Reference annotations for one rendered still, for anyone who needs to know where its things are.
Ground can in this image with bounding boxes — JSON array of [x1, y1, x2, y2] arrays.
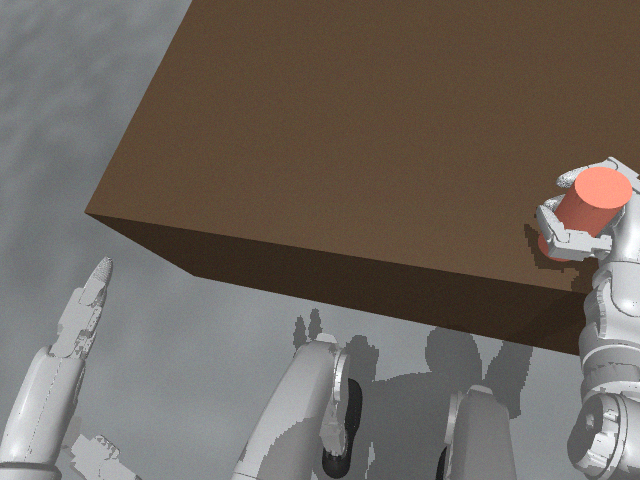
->
[[538, 167, 633, 262]]

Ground left robot foot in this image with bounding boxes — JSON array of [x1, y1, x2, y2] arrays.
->
[[322, 378, 362, 479]]

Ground right robot arm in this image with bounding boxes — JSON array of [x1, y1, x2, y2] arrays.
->
[[567, 261, 640, 480]]

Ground left robot hand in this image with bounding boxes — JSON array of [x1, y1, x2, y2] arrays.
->
[[0, 256, 142, 480]]

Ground left robot arm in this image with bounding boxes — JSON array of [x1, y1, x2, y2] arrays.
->
[[0, 462, 62, 480]]

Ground right robot hand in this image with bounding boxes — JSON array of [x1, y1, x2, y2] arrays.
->
[[536, 157, 640, 268]]

